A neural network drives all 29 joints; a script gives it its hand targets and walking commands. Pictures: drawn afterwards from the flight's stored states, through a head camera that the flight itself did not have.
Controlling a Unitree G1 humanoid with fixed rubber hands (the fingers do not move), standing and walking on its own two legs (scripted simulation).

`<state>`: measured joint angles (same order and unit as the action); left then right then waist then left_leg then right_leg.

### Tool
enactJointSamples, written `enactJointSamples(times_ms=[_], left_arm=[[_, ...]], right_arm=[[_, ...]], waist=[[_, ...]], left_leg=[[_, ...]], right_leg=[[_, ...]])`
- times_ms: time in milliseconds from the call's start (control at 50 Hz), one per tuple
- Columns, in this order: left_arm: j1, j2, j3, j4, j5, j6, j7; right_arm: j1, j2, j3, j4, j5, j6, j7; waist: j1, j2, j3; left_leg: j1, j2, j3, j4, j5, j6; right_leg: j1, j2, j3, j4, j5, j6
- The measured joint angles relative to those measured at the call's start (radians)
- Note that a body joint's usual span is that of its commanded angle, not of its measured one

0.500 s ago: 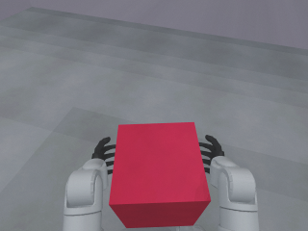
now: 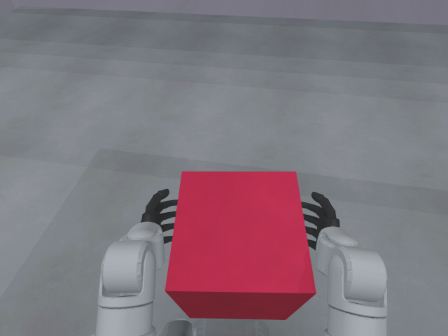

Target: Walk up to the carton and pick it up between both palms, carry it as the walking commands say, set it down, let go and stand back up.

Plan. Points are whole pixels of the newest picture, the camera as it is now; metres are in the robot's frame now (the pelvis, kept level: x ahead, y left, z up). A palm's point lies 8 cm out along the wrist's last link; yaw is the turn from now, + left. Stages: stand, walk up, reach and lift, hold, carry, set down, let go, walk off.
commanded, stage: carry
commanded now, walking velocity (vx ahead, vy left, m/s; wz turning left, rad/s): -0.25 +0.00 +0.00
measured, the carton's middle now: (237, 251) +0.27 -0.02 -0.01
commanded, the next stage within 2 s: none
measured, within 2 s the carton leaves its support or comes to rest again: neither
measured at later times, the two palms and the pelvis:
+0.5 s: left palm out of the picture +0.02 +0.23 +0.08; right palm out of the picture +0.06 -0.05 +0.09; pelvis -0.24 +0.05 +0.00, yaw +2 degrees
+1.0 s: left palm out of the picture -0.18 +0.19 +0.09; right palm out of the picture -0.18 -0.09 +0.09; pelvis -0.46 +0.05 +0.00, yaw +3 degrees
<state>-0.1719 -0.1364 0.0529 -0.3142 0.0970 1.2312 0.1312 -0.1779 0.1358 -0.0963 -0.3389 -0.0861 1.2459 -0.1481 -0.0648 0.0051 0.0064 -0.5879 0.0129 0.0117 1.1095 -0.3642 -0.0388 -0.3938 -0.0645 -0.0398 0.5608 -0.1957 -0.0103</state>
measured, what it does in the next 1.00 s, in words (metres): walks backwards: left foot, then right foot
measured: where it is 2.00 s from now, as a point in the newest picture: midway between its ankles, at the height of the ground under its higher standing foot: outside the picture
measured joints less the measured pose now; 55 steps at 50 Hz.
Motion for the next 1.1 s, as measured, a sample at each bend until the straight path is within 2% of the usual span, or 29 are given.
enactJointSamples(times_ms=[60,120,160,180,200,220,240,280,340,400,480,580,620,640,660,680,700,740,780,820,880,920,960,1000,1020,1060,1100], left_arm=[[-0.032,-0.005,0.017,-0.032,0.015,-0.003,-0.004],[-0.06,-0.01,0.034,-0.033,0.03,-0.007,-0.014],[-0.068,-0.012,0.042,-0.022,0.039,-0.009,-0.019],[-0.07,-0.012,0.045,-0.015,0.042,-0.01,-0.021],[-0.067,-0.011,0.055,-0.003,0.043,-0.013,-0.023],[-0.051,-0.008,0.063,0.011,0.041,-0.014,-0.024],[-0.022,-0.002,0.064,0.022,0.036,-0.014,-0.024],[0.034,0.005,0.059,0.02,0.015,0.0,-0.011],[0.053,0.007,0.055,-0.01,-0.01,0.023,0.014],[0.025,0.005,0.055,-0.057,-0.031,0.019,0.037],[-0.034,-0.004,0.059,-0.087,-0.035,0.003,0.051],[-0.067,-0.011,0.059,-0.046,-0.02,-0.004,0.034],[-0.066,-0.011,0.055,-0.017,-0.013,-0.004,0.023],[-0.064,-0.011,0.051,-0.001,-0.01,-0.007,0.019],[-0.058,-0.01,0.04,0.018,-0.009,-0.012,0.016],[-0.047,-0.008,0.024,0.038,-0.007,-0.011,0.016],[-0.032,-0.005,0.008,0.054,-0.003,-0.005,0.012],[0.003,0.001,-0.013,0.071,0.002,0.005,0.004],[0.032,0.004,-0.017,0.062,0.002,0.008,-0.001],[0.037,0.004,-0.012,0.036,0.003,0.005,-0.003],[0.01,0.001,0.007,-0.003,0.011,0.0,-0.004],[-0.014,-0.002,0.023,-0.016,0.019,-0.004,-0.007],[-0.032,-0.005,0.036,-0.013,0.026,-0.007,-0.011],[-0.043,-0.007,0.044,0.005,0.032,-0.01,-0.015],[-0.045,-0.007,0.052,0.022,0.033,-0.014,-0.016],[-0.02,-0.002,0.065,0.047,0.032,-0.009,-0.018],[0.024,0.004,0.063,0.045,0.02,0.004,-0.011]], right_arm=[[-0.038,0.006,-0.009,-0.009,0.009,-0.019,-0.003],[-0.064,0.012,-0.016,-0.002,0.008,-0.033,-0.003],[-0.076,0.015,-0.019,0.016,0.003,-0.038,-0.002],[-0.082,0.016,-0.02,0.027,-0.001,-0.038,-0.001],[-0.084,0.017,-0.014,0.051,-0.005,-0.046,0.002],[-0.08,0.017,-0.003,0.082,-0.008,-0.051,0.002],[-0.072,0.015,0.012,0.11,-0.008,-0.047,-0.002],[-0.047,0.009,0.037,0.143,-0.003,-0.034,0.0],[-0.023,0.005,0.051,0.131,-0.005,-0.028,0.011],[-0.046,0.009,0.033,0.087,-0.011,-0.039,0.025],[-0.081,0.017,0.004,0.046,-0.026,-0.066,0.044],[-0.074,0.015,-0.001,0.038,-0.05,-0.066,0.05],[-0.061,0.012,0.002,0.042,-0.059,-0.054,0.048],[-0.054,0.01,0.002,0.044,-0.06,-0.05,0.046],[-0.041,0.007,-0.001,0.045,-0.06,-0.046,0.044],[-0.015,0.003,-0.001,0.047,-0.055,-0.042,0.043],[0.015,-0.002,0.002,0.047,-0.049,-0.034,0.039],[0.054,-0.005,0.01,0.043,-0.029,-0.01,0.019],[0.054,-0.006,0.013,0.04,-0.006,0.011,-0.002],[0.035,-0.004,0.015,0.03,0.005,0.016,-0.014],[-0.01,0.001,0.01,0.02,0.014,-0.001,-0.018],[-0.036,0.006,0.006,0.023,0.013,-0.016,-0.017],[-0.054,0.01,0.002,0.034,0.009,-0.027,-0.015],[-0.066,0.013,-0.003,0.054,-0.002,-0.031,-0.009],[-0.067,0.014,0.0,0.079,-0.009,-0.041,-0.003],[-0.062,0.013,0.02,0.133,-0.019,-0.041,-0.001],[-0.048,0.009,0.042,0.161,-0.022,-0.028,0.003]], waist=[[-0.015,0.002,-0.016],[-0.007,-0.007,-0.04],[0.002,-0.019,-0.05],[0.005,-0.021,-0.053],[0.014,-0.053,-0.045],[0.029,-0.076,-0.036],[0.043,-0.071,-0.034],[0.065,-0.031,-0.032],[0.098,-0.013,-0.009],[0.129,-0.018,0.013],[0.139,-0.019,0.006],[0.114,0.018,-0.037],[0.102,0.036,-0.048],[0.098,0.052,-0.047],[0.087,0.082,-0.036],[0.073,0.088,-0.031],[0.063,0.07,-0.034],[0.046,0.027,-0.035],[0.025,0.011,-0.033],[0.006,0.009,-0.034],[-0.007,0.018,-0.047],[-0.001,0.019,-0.067],[0.009,0.014,-0.087],[0.016,0.016,-0.103],[0.025,-0.007,-0.1],[0.057,-0.049,-0.092],[0.08,-0.054,-0.093]], left_leg=[[0.081,0.006,0.011,-0.045,-0.07,-0.018],[0.193,-0.003,0.039,-0.221,-0.158,-0.017],[0.284,-0.012,0.06,-0.411,-0.12,-0.008],[0.323,-0.01,0.065,-0.503,-0.049,0.008],[0.326,-0.03,0.075,-0.525,0.006,0.037],[0.326,-0.043,0.083,-0.522,0.018,0.055],[0.321,-0.035,0.082,-0.512,0.015,0.065],[0.305,0.006,0.064,-0.502,0.016,0.074],[0.281,0.036,0.035,-0.538,0.078,0.068],[0.233,0.039,0.033,-0.572,0.148,0.077],[0.15,0.035,0.05,-0.588,0.223,0.088],[0.061,0.042,0.074,-0.613,0.312,0.093],[0.037,0.048,0.087,-0.627,0.352,0.089],[0.027,0.058,0.092,-0.629,0.37,0.085],[0.026,0.072,0.08,-0.627,0.368,0.075],[0.021,0.069,0.072,-0.607,0.292,0.056],[0.007,0.053,0.072,-0.538,0.169,0.033],[-0.021,0.021,0.059,-0.328,0.049,0.007],[-0.018,0.009,0.031,-0.18,0.036,-0.006],[0.004,0.007,0.004,-0.105,0.046,-0.01],[0.077,0.021,-0.008,-0.124,0.01,-0.019],[0.148,0.025,0.004,-0.215,-0.054,-0.023],[0.24,0.02,0.027,-0.374,-0.098,-0.021],[0.34,0.022,0.048,-0.571,-0.016,-0.01],[0.351,0.006,0.055,-0.607,0.042,0.01],[0.371,-0.019,0.073,-0.625,0.07,0.03],[0.369,-0.016,0.077,-0.603,0.06,0.039]], right_leg=[[-0.062,-0.012,-0.001,-0.018,0.057,0.005],[-0.118,-0.031,-0.003,-0.043,0.121,0.017],[-0.148,-0.046,-0.007,-0.061,0.164,0.029],[-0.162,-0.05,-0.014,-0.065,0.184,0.036],[-0.169,-0.07,-0.006,-0.065,0.202,0.042],[-0.17,-0.077,0.009,-0.051,0.153,0.045],[-0.182,-0.062,0.011,0.002,0.03,0.053],[-0.224,-0.007,0.004,0.225,-0.164,0.056],[-0.263,0.054,0.019,0.54,-0.21,0.052],[-0.249,0.07,0.02,0.646,-0.201,0.061],[-0.158,0.066,0.001,0.547,-0.255,0.072],[0.002,0.071,-0.025,0.268,-0.322,0.046],[0.085,0.072,-0.039,0.09,-0.266,0.033],[0.104,0.078,-0.045,0.024,-0.184,0.018],[0.105,0.094,-0.053,0.014,-0.135,0.004],[0.101,0.094,-0.055,0.021,-0.121,-0.005],[0.093,0.077,-0.049,0.033,-0.12,-0.012],[0.086,0.039,-0.031,0.033,-0.112,-0.017],[0.081,0.02,-0.016,0.005,-0.075,-0.01],[0.058,0.012,-0.012,-0.016,-0.035,-0.007],[0.006,0.006,-0.02,-0.033,0.015,-0.008],[-0.033,-0.001,-0.026,-0.041,0.044,-0.006],[-0.067,-0.013,-0.032,-0.047,0.072,0.001],[-0.09,-0.023,-0.05,-0.049,0.095,0.012],[-0.092,-0.039,-0.047,-0.052,0.107,0.019],[-0.072,-0.058,-0.027,-0.082,0.143,0.035],[-0.059,-0.055,-0.026,-0.09,0.12,0.043]])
